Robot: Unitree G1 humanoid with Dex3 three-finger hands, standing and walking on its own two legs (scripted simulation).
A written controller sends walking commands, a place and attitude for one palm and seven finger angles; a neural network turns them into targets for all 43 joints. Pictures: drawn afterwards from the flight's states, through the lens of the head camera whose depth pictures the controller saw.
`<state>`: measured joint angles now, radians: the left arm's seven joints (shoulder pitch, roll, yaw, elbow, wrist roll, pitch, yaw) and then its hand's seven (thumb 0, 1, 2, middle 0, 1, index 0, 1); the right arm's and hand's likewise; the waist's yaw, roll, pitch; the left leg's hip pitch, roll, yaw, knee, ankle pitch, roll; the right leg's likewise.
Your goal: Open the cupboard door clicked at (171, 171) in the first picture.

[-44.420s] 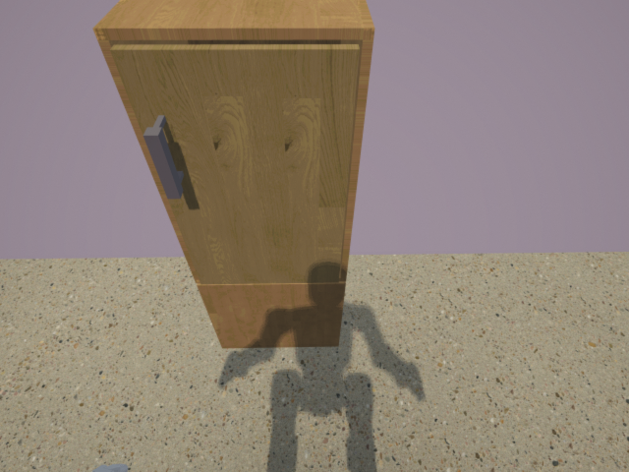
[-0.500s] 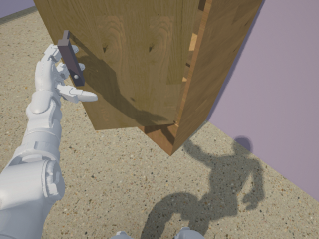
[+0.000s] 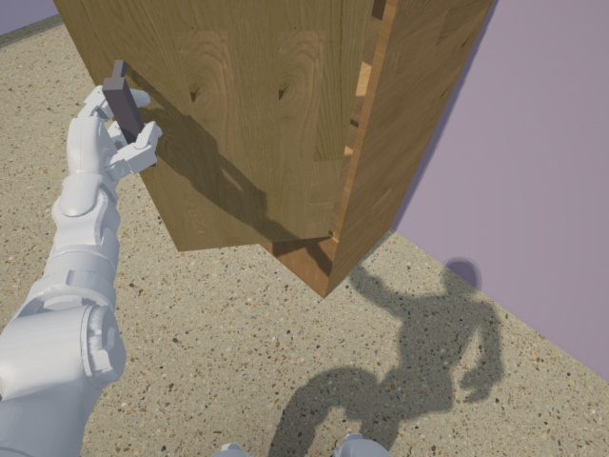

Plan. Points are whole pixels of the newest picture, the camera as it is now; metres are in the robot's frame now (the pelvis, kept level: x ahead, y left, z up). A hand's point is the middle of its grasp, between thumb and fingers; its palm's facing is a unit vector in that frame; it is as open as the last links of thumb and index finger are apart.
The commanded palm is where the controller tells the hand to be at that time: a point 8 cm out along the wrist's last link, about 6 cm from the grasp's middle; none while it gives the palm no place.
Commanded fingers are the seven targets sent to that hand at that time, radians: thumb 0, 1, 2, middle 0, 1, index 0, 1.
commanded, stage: close the thumb around the handle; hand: left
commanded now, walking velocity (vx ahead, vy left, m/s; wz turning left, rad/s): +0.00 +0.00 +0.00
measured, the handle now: (134, 116) +0.55 +0.20 +0.11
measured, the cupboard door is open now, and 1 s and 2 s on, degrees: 51 80 92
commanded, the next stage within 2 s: pull the door open along its arc in 0.12 s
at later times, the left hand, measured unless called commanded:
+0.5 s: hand (149, 158) +0.47 +0.17 +0.11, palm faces +0.06 -1.00 +0.00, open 6.1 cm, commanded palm +0.41 +0.22 +0.11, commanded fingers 0.00 0.90 0.90 -0.40 -1.35 -0.40 -1.35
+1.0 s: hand (209, 230) +0.36 +0.09 +0.12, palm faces +0.45 -0.89 +0.02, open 6.3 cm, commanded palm +0.29 +0.13 +0.11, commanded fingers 0.00 0.90 0.90 -0.40 -1.35 -0.40 -1.35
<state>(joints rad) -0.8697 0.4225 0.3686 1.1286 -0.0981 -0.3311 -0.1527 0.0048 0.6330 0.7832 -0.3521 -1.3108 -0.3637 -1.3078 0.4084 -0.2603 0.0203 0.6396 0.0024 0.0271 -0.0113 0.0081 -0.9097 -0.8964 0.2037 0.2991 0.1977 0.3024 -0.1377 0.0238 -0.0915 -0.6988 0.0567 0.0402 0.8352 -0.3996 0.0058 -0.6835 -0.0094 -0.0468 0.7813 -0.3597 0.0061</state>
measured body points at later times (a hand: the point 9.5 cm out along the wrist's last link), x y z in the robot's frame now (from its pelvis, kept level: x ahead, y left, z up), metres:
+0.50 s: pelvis +0.01 +0.00 +0.01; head +0.08 +0.00 +0.45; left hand +0.46 +0.23 +0.11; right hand +0.04 -0.27 -0.11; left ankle +0.00 +0.11 -0.70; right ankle +0.01 -0.13 -0.70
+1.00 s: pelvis +0.02 -0.02 +0.02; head +0.03 -0.03 +0.47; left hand +0.33 +0.13 +0.12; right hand +0.21 -0.22 -0.07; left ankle +0.00 +0.11 -0.70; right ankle +0.01 -0.13 -0.70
